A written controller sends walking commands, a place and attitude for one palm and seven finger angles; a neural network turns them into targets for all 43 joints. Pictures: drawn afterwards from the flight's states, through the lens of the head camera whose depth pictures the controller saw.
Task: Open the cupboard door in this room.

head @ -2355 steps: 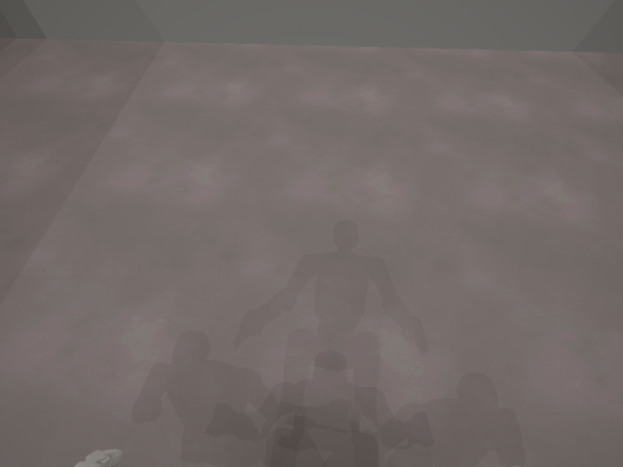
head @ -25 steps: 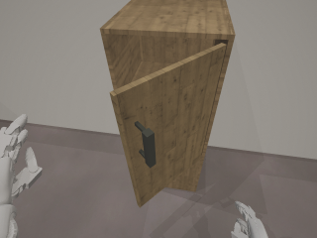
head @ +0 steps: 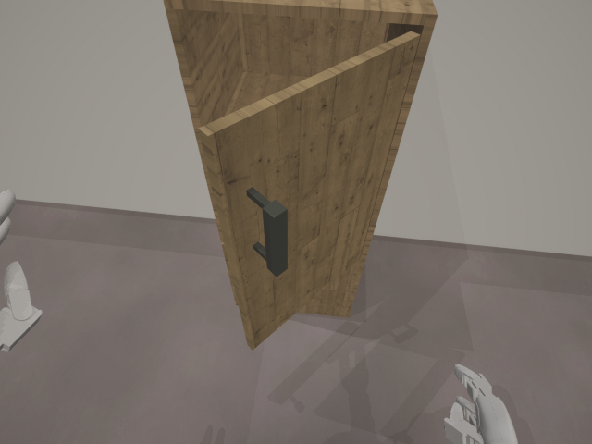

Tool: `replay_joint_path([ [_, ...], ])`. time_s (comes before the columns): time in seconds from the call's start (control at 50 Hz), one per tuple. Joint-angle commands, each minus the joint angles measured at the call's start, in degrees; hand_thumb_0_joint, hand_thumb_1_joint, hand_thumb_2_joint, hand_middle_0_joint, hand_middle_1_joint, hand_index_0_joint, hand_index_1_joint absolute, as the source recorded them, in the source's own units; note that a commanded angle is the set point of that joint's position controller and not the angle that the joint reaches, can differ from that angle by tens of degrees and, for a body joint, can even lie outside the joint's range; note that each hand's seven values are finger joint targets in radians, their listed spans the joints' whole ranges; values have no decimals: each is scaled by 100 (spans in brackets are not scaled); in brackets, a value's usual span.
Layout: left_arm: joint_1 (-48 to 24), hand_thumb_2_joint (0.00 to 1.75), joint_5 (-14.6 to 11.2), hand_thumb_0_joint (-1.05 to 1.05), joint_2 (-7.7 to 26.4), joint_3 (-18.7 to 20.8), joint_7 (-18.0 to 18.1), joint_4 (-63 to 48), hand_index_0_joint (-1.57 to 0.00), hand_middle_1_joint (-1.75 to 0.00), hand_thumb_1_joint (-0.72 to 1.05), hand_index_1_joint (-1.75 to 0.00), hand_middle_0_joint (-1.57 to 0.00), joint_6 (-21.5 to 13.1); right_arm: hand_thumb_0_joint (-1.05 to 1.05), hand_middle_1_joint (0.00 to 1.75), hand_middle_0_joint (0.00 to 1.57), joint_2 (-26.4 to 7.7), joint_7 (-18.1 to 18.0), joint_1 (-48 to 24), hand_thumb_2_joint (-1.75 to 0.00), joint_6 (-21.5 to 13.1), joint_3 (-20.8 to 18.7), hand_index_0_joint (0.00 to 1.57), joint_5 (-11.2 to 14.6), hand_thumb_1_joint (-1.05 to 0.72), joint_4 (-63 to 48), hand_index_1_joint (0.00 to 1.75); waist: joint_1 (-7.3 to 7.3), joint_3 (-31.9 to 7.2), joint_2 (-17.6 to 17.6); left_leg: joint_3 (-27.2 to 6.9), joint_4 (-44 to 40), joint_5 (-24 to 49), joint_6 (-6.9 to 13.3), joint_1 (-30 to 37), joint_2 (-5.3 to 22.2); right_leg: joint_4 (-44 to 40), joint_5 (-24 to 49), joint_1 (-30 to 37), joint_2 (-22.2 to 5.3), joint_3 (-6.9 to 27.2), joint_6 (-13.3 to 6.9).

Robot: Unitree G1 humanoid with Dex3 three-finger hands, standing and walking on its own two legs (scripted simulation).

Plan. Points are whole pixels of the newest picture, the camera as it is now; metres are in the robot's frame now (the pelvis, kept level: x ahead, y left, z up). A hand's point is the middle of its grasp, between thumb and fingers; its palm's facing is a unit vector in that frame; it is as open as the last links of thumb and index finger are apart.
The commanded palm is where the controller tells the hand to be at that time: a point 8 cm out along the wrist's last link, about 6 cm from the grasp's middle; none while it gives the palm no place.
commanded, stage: step back with the hand held close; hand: left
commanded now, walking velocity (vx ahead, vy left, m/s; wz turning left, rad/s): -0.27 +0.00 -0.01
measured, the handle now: (266, 232) +0.37 +0.07 +0.08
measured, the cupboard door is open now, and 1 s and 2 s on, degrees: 49 49 49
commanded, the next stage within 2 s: stop stepping back and stand still in 0.84 s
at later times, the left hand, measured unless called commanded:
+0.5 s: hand out of the picture +0.15 +0.27 +0.18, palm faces +0.45 -0.75 -0.48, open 7.4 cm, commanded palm +0.09 +0.30 +0.19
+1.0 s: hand out of the picture +0.03 +0.23 +0.16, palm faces +0.32 -0.77 -0.55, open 7.4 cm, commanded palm -0.05 +0.27 +0.19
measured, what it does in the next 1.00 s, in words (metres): walks backwards: right foot, then left foot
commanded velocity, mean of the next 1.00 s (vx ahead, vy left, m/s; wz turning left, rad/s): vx -0.30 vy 0.00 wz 0.01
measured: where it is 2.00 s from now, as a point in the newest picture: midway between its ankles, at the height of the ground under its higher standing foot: outside the picture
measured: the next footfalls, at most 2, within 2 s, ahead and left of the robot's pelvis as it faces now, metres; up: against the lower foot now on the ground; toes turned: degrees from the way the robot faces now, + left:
right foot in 0.60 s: -0.19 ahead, -0.13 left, +0.00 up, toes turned +0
left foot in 0.90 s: -0.12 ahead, +0.08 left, +0.00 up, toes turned +3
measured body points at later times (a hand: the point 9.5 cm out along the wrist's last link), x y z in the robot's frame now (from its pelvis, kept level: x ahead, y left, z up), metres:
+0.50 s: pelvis -0.05 +0.00 +0.01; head -0.02 +0.02 +0.46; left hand +0.12 +0.31 +0.20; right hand +0.11 -0.22 -0.08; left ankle -0.01 +0.08 -0.73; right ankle -0.11 -0.13 -0.70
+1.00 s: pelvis -0.18 -0.03 +0.01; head -0.12 -0.01 +0.45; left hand +0.01 +0.27 +0.19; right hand +0.02 -0.28 -0.06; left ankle -0.16 +0.07 -0.73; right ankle -0.19 -0.13 -0.71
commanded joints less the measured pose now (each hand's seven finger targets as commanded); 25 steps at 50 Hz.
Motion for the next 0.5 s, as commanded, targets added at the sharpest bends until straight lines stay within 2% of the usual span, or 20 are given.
replay_joint_path([
  [0.0, -450, 90, 56, 0, 942, 781, 179, -1280, -20, -30, 90, -30, -20, -407, 0, 30, 20, -693, -81, -534, -90, -332, -216, 20, -29, -90, -1040, 30, 42, -625, 490, -1250, -1297, 485, 35, -2093, 1239, 890, 712, 1970, -83, 559, 17],
  [0.04, -529, 90, 101, 0, 839, 693, 171, -1175, -20, -30, 90, -30, -20, -403, 0, 30, 20, -715, -55, -475, -90, -325, -223, 20, -15, -90, -1070, 30, -16, -513, 387, -1149, -1138, -338, 155, -2455, 1170, 849, 590, 1989, -192, 763, -20],
  [0.08, -624, 90, 127, 0, 907, 729, 176, -1140, -20, -30, 90, -30, -20, -417, 0, 30, 20, -701, -46, -435, -90, -310, -222, 20, 6, -90, -1092, 30, -59, -434, 13, -997, -745, -1078, 153, -2481, 901, 355, 181, 1681, -439, 1150, -130],
  [0.12, -646, 90, 104, 0, 936, 723, 198, -1173, -20, -30, 90, -30, -20, -461, 0, 30, 20, -660, -9, -346, -90, -318, -208, 20, 8, -90, -1070, 30, -116, -417, -343, -827, -75, -1393, 71, -2025, 632, -465, -799, 946, -805, 1654, -321],
  [0.14, -610, 90, 73, 0, 969, 750, 225, -1264, -20, -30, 90, -30, -20, -494, 0, 30, 20, -617, 11, -300, -90, -321, -203, 20, 9, -90, -1049, 30, -115, -544, -555, -740, 333, -1327, 9, -1679, 551, -826, -1299, 601, -1016, 1796, -422],
  [0.16, -575, 90, 42, 0, 981, 751, 252, -1339, -20, -30, 90, -30, -20, -525, 0, 30, 20, -585, 23, -271, -90, -320, -188, 20, 13, -90, -984, 30, -130, -657, -625, -635, 742, -1156, -48, -1193, 499, -1066, -1608, 169, -1209, 1813, -518],
  [0.18, -520, 90, 16, 0, 1063, 826, 291, -1399, -20, -30, 90, -30, -20, -545, 0, 30, 20, -537, 16, -296, -90, -306, -165, 20, -3, -90, -953, 30, -124, -740, -575, -566, 891, -1004, -95, -873, 491, -1149, -1666, -94, -1286, 1709, -554],
  [0.2, -397, 90, -15, 0, 1036, 820, 314, -1461, -20, -30, 90, -30, -20, -567, 0, 30, 20, -510, 11, -301, -90, -304, -129, 20, -14, -90, -911, 30, -133, -829, -445, -597, 680, -926, -105, -685, 539, -993, -1498, -157, -1267, 1485, -535],
  [0.22, -293, 90, -23, 0, 1062, 875, 330, -1581, -20, -30, 90, -30, -20, -585, 0, 30, 20, -555, -15, -333, -90, -307, -131, 20, -30, -90, -933, 30, -124, -810, 46, -755, 149, -1025, -66, -711, 647, -657, -1466, -196, -1038, 1243, -425],
  [0.24, -249, 90, -13, 0, 1075, 915, 340, -1726, -20, -30, 90, -30, -20, -626, 0, 30, 20, -630, -52, -400, -90, -326, -137, 20, -53, -90, -1007, 30, -98, -637, 733, -1139, -650, -1421, 31, -1189, 896, -131, -1560, 13, -606, 940, -224],
  [0.26, -272, 90, 76, 0, 1057, 983, 348, -1856, -20, -30, 90, -30, -20, -705, 0, 30, 20, -711, -88, -455, -90, -382, -155, 20, -76, -90, -1087, 30, -73, -514, 1654, -1861, -1732, -2422, 255, -2342, 1492, 1028, -1365, 898, -28, 577, 24],
  [0.28, -374, 90, 201, 0, 1067, 1093, 354, -1797, -20, -30, 90, -30, -20, -738, 0, 30, 20, -713, -131, -495, -90, -438, -190, 20, -88, -90, -1108, 30, -51, -396, 2222, -2591, -2546, -2906, 431, -3259, 2048, 2398, -896, 1635, 444, 347, 174],
  [0.3, -535, 90, 233, 0, 1078, 1041, 372, -1793, -20, -30, 90, -30, -20, -691, 0, 30, 20, -510, -128, -325, -90, -488, -196, 20, -157, -90, -1047, 30, -126, -295, 1410, -2540, -2357, -1531, 426, -2600, 2090, 2850, -1154, 966, 418, 496, 123],
  [0.32, -626, 90, 200, 0, 1042, 981, 358, -1714, -20, -30, 90, -30, -20, -683, 0, 30, 20, -503, -97, -323, -90, -571, -249, 20, -128, -90, -975, 30, -116, -400, 799, -2284, -1864, -191, 484, -1721, 2017, 2768, -1577, 353, 377, 567, 95],
  [0.34, -379, 90, 146, 0, 941, 959, 348, -1473, -20, -30, 90, -30, -20, -687, 0, 30, 20, -492, -69, -274, -90, -658, -254, 20, -144, -90, -878, 30, -78, -533, 730, -1993, -1503, 983, 474, -963, 1934, 2365, -1801, 17, 319, 544, 83],
  [0.38, -200, 90, 81, 0, 675, 650, 297, -1251, -20, -30, 90, -30, -20, -666, 0, 30, 20, -477, -17, -241, -90, -792, -222, 20, -156, -90, -718, 30, -72, -684, 1011, -1578, -1129, 3048, 298, 138, 1803, 1436, -1726, -173, 286, 336, 89],
  [0.4, -269, 90, 67, 0, 667, 511, 269, -1288, -20, -30, 90, -30, -20, -648, 0, 30, 20, -494, 32, -205, -90, -826, -190, 20, -162, -90, -614, 30, -110, -782, 1082, -1539, -1064, 3846, 179, 554, 1756, 1044, -1613, -129, 331, 248, 98],
  [0.44, -320, 90, 18, 0, 682, 404, 205, -1274, -20, -30, 90, -30, -20, -554, 0, 30, 20, -573, 112, -258, -90, -834, -206, 20, -175, -90, -515, 30, -102, -1076, 1197, -1474, -1044, 4376, 82, 1014, 1720, 536, -1368, 119, 397, 225, 78],
  [0.46, -335, 90, -5, 0, 743, 428, 182, -1339, -20, -30, 90, -30, -20, -523, 0, 30, 20, -596, 135, -324, -90, -827, -211, 20, -168, -90, -508, 30, -78, -1243, 1224, -1413, -1026, 4470, 93, 1198, 1713, 324, -1233, 225, 400, 244, 69],
  [0.48, -164, 90, -26, 0, 736, 448, 168, -1259, -20, -30, 90, -30, -20, -484, 0, 30, 20, -595, 145, -350, -90, -806, -201, 20, -183, -90, -495, 30, -53, -1245, 1293, -1369, -1002, 4581, 113, 1220, 1686, 75, -1040, 330, 378, 266, 54],
])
